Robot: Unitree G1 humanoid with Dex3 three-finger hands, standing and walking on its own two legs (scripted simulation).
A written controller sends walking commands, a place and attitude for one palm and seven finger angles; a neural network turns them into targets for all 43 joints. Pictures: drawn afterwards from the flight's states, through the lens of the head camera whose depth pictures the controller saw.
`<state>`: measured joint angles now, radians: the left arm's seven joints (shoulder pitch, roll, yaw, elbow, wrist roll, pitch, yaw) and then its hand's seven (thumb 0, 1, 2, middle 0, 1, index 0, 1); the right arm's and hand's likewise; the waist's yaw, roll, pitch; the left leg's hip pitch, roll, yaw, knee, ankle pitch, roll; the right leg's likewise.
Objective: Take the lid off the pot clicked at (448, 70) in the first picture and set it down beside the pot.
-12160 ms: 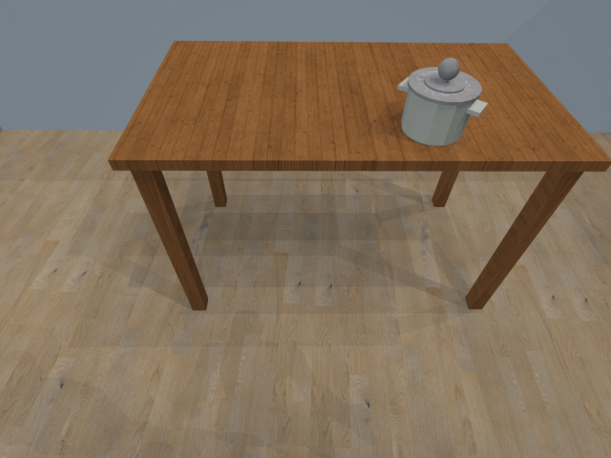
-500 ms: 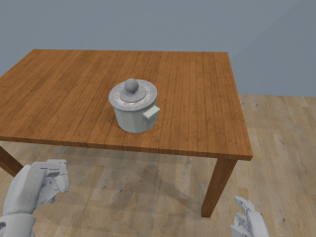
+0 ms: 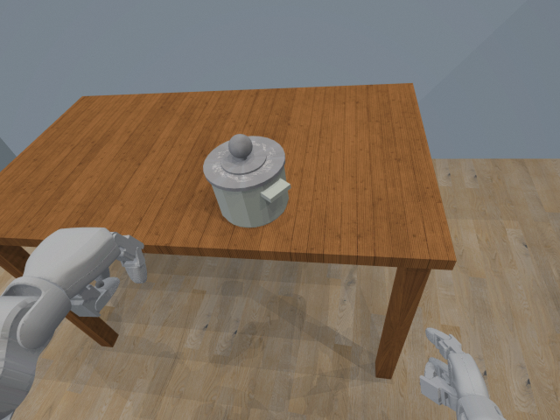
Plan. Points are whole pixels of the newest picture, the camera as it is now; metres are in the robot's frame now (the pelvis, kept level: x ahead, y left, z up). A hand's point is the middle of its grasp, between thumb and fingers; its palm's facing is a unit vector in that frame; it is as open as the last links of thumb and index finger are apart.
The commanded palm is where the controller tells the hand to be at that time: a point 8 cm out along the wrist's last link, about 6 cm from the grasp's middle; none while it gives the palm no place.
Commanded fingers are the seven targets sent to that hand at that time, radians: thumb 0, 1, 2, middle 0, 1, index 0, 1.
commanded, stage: reach forward and open the fingers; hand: left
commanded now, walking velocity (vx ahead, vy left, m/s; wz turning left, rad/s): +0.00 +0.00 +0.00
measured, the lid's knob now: (240, 146) +0.55 +0.14 +0.11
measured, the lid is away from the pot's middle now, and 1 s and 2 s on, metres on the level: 0.00 0.00 0.00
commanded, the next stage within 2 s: move the open hand above the knob in 0.50 s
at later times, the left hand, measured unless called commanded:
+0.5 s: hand (91, 234) +0.28 +0.27 +0.17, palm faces -0.09 +0.00 -1.00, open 10.0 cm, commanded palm +0.26 +0.27 +0.24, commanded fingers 0.00 -0.33 1.50 -0.84 -0.08 -0.84 -0.08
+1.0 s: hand (128, 191) +0.35 +0.24 +0.18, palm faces -0.13 -0.03 -0.99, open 10.1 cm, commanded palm +0.33 +0.24 +0.25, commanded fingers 0.00 -0.34 1.52 -0.85 -0.08 -0.85 -0.08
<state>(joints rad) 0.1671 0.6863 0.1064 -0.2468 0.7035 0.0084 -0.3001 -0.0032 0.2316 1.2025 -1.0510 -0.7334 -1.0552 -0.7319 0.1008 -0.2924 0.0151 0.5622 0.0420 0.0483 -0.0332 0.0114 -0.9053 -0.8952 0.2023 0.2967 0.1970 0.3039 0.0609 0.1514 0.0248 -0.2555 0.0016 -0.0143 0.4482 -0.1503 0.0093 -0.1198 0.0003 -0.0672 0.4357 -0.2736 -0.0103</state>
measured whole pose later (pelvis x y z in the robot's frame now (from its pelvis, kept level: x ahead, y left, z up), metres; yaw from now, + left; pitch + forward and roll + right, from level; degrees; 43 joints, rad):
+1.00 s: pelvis -0.01 +0.02 +0.00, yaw +1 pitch -1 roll +0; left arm -0.51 0.64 -0.10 0.11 0.79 0.17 -0.44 0.00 -0.33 1.52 -0.85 -0.08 -0.86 -0.08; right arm 0.10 -0.30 0.03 0.60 0.07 0.07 0.01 0.01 -0.91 -0.90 0.20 0.30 0.20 0.30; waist 0.05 0.13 0.03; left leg -0.30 -0.04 -0.01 0.44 -0.12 0.04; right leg -0.18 -0.04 -0.06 0.47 -0.27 0.01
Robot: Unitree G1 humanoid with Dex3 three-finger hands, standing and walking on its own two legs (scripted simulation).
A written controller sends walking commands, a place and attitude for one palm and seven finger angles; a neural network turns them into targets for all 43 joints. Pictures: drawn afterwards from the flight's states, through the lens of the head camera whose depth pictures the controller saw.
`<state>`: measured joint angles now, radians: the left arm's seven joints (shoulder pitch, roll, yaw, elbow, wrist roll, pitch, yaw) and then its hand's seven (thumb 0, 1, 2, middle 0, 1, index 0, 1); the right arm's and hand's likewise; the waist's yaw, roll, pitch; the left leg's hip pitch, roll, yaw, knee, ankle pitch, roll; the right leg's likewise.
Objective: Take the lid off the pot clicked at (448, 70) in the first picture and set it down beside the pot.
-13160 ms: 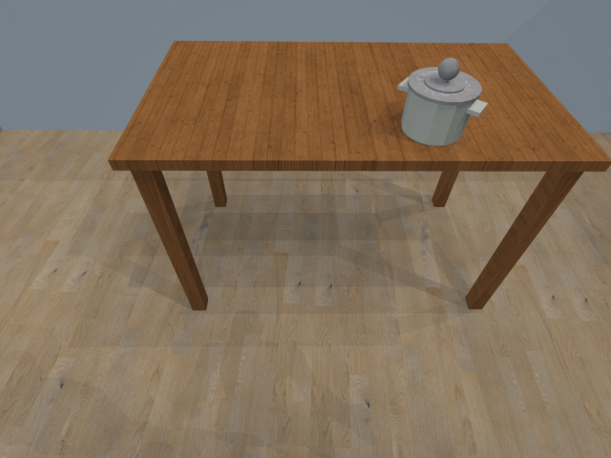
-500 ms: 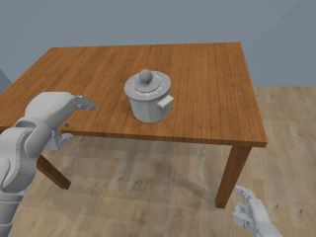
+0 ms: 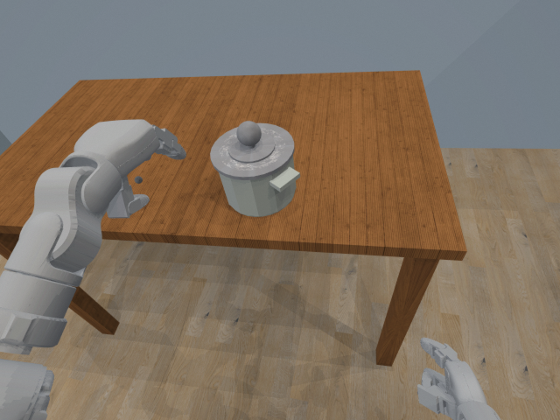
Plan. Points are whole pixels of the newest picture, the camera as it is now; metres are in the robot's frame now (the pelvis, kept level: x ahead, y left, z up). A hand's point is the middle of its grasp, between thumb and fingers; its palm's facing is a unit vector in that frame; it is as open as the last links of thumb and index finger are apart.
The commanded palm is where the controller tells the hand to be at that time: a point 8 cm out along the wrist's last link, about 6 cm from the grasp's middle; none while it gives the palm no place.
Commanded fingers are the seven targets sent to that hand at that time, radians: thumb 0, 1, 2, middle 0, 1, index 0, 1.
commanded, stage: move the open hand above the knob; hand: left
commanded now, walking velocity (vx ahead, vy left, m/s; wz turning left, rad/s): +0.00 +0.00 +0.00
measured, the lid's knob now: (249, 133) +0.57 +0.12 +0.11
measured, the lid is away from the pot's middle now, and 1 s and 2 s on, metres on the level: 0.00 0.00 0.00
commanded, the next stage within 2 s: none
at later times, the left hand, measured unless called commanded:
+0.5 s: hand (187, 145) +0.44 +0.18 +0.18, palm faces -0.22 -0.02 -0.97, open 10.1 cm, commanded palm +0.42 +0.17 +0.25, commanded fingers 0.00 -0.34 1.52 -0.85 -0.08 -0.85 -0.08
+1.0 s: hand (219, 122) +0.50 +0.14 +0.18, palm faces -0.27 -0.03 -0.96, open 10.1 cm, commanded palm +0.49 +0.14 +0.25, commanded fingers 0.00 -0.34 1.52 -0.85 -0.08 -0.85 -0.08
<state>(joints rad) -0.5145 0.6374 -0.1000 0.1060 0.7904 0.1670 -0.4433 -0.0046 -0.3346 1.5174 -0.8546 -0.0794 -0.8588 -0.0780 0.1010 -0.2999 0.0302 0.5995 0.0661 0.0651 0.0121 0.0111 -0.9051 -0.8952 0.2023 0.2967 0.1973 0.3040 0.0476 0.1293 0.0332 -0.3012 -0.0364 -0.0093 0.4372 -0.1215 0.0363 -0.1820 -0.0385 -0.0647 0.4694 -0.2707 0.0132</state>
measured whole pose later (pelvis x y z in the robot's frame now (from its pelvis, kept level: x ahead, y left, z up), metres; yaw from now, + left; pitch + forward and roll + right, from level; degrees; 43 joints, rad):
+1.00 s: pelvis +0.03 -0.01 +0.00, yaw -1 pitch +4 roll +0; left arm -1.01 0.50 -0.26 0.67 0.86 0.25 -0.47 0.00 -0.33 1.52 -0.85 -0.08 -0.86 -0.08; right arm 0.18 -0.30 0.01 0.65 0.08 0.12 0.02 0.01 -0.91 -0.90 0.20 0.30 0.20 0.30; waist -0.05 0.09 -0.01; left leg -0.37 -0.03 0.01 0.46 -0.18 0.03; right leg -0.26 -0.04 -0.04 0.50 -0.32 0.01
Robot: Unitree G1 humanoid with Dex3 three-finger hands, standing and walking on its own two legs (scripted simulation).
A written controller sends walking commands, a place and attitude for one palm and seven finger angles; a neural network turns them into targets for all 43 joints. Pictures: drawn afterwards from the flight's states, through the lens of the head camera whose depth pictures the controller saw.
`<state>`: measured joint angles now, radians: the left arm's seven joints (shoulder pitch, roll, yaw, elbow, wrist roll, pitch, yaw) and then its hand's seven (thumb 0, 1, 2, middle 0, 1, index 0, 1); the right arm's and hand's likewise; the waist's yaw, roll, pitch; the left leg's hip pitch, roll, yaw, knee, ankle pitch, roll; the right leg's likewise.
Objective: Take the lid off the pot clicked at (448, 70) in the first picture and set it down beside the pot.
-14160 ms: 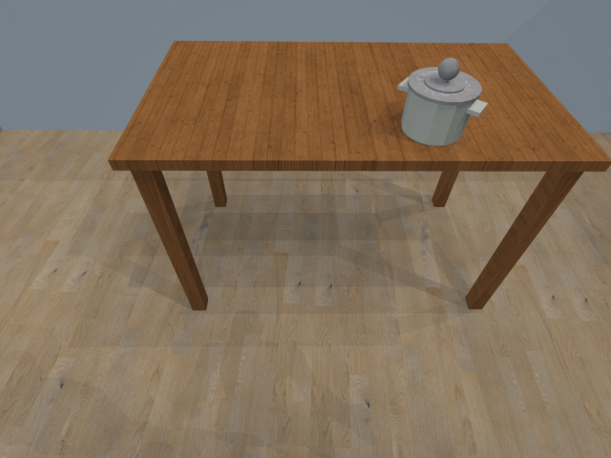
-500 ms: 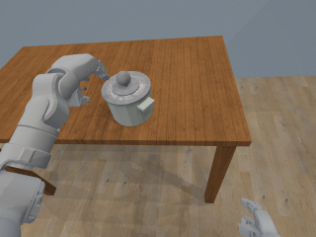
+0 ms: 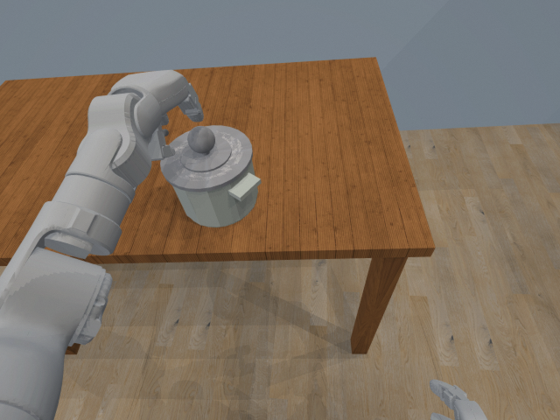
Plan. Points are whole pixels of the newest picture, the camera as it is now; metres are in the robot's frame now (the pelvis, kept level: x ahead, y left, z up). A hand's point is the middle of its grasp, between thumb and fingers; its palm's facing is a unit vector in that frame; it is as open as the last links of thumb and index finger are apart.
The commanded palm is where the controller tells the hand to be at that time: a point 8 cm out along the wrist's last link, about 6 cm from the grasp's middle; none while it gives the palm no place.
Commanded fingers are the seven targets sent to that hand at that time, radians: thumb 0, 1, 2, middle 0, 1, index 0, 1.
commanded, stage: move the open hand above the knob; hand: left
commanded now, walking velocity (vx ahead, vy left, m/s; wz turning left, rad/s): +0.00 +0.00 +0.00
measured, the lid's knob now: (201, 139) +0.53 +0.13 +0.11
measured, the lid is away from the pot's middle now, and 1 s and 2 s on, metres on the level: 0.00 0.00 0.00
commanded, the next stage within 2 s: lower the open fingers around the knob in 1.04 s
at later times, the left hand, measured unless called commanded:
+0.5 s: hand (182, 108) +0.50 +0.14 +0.19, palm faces -0.28 -0.05 -0.96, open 10.1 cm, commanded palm +0.48 +0.14 +0.26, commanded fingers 0.00 -0.34 1.52 -0.85 -0.08 -0.85 -0.08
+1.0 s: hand (171, 119) +0.48 +0.15 +0.19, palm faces -0.27 -0.04 -0.96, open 10.1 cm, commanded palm +0.48 +0.15 +0.26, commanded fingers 0.00 -0.34 1.52 -0.85 -0.08 -0.85 -0.08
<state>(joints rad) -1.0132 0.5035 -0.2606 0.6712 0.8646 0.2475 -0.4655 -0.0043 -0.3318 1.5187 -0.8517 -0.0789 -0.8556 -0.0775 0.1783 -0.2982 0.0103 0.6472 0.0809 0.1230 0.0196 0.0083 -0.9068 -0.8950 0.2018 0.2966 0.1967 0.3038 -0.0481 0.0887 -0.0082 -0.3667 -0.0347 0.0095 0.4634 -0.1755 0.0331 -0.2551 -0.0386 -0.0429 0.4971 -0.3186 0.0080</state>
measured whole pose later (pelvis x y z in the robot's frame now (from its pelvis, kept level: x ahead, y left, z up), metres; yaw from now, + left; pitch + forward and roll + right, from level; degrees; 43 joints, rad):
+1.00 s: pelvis +0.00 +0.00 +0.00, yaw +0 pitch +5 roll +0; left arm -1.13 0.47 -0.28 0.84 0.88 0.22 -0.44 0.00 -0.33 1.52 -0.85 -0.08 -0.86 -0.08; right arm 0.19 -0.29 0.01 0.66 0.08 0.11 0.00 0.01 -0.91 -0.89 0.20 0.30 0.20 0.30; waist -0.06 0.07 -0.03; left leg -0.38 -0.03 0.01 0.46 -0.17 0.03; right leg -0.27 -0.03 -0.04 0.48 -0.31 0.01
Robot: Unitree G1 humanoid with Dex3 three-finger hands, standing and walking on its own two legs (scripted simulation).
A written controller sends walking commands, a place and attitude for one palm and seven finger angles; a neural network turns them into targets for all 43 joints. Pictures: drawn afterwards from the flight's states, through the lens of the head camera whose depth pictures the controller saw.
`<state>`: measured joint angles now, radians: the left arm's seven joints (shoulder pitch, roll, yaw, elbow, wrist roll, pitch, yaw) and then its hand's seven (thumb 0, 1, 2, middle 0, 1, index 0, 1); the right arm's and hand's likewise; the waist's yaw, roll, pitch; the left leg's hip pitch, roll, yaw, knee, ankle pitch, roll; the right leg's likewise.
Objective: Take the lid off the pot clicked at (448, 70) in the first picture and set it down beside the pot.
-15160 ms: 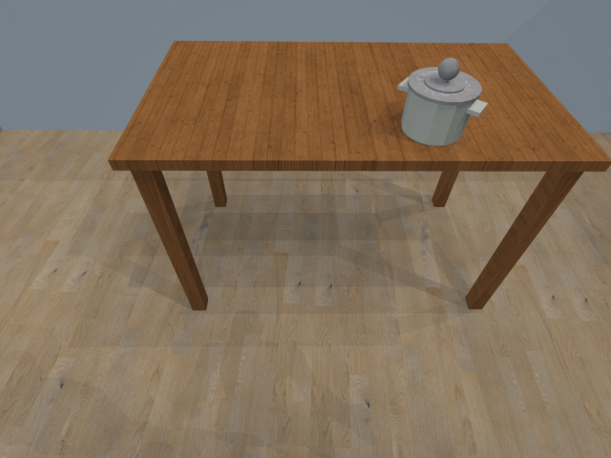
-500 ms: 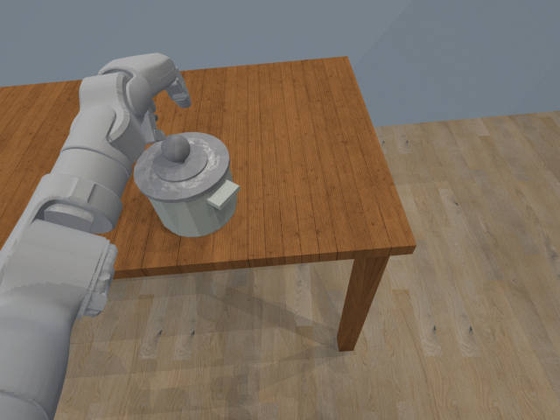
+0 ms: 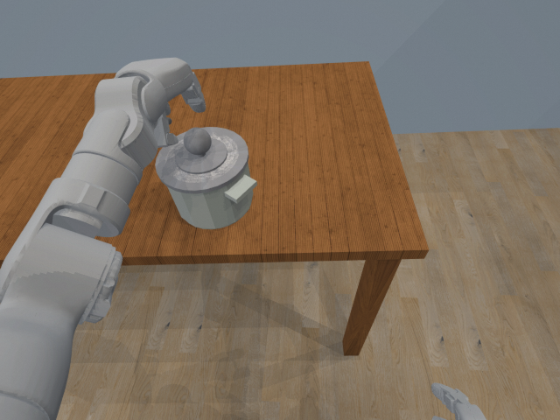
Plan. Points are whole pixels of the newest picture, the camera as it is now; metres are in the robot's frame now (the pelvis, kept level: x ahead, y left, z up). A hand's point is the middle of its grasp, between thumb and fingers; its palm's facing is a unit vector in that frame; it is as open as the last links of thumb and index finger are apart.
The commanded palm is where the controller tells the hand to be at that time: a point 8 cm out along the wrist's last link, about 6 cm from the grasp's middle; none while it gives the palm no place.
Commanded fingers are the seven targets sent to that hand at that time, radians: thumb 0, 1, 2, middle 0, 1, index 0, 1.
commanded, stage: move the open hand above the knob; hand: left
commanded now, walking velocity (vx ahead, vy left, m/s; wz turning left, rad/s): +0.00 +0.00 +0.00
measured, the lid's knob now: (197, 141) +0.53 +0.13 +0.11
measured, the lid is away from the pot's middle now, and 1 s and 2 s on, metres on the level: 0.00 0.00 0.00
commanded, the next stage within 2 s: lower the open fingers around the knob in 0.04 s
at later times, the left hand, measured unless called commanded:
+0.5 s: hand (183, 126) +0.50 +0.14 +0.16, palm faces -0.37 -0.08 -0.93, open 10.1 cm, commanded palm +0.49 +0.14 +0.23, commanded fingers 0.00 -0.34 1.52 -0.85 -0.08 -0.85 -0.08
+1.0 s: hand (189, 146) +0.50 +0.14 +0.13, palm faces -0.40 -0.05 -0.91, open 10.1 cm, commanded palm +0.50 +0.14 +0.19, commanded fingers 0.00 -0.34 1.52 -0.85 -0.08 -0.85 -0.08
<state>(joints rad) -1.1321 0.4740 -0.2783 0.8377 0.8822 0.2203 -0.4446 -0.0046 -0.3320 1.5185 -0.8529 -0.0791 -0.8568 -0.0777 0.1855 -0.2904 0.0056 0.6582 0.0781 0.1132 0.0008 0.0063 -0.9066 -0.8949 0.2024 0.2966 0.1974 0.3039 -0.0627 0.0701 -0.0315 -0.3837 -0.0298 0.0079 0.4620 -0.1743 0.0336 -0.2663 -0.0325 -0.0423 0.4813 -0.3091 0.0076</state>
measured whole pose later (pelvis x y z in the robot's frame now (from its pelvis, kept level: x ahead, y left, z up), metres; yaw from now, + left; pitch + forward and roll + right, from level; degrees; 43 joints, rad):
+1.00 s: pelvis +0.02 +0.00 +0.00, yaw -2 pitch +9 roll +0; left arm -1.09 0.44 -0.25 0.99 0.90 0.21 -0.39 0.00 -0.33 1.52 -0.85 -0.08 -0.85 -0.08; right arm 0.26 -0.29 -0.01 0.69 0.07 0.10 0.00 0.01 -0.91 -0.89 0.20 0.30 0.20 0.30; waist -0.10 0.07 -0.05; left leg -0.43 -0.01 0.03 0.48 -0.21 0.03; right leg -0.32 -0.02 -0.02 0.48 -0.32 0.01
